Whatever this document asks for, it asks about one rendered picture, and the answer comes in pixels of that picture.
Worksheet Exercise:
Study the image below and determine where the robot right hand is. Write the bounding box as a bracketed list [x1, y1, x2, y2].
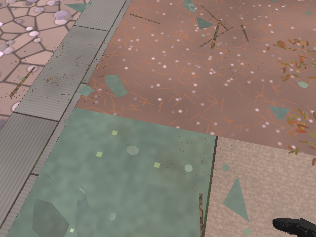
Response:
[273, 217, 316, 237]

